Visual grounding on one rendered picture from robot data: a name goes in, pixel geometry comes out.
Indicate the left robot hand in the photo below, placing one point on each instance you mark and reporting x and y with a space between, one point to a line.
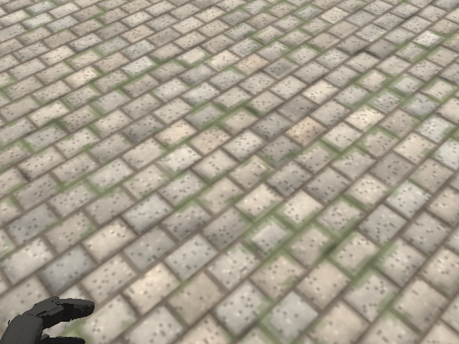
27 328

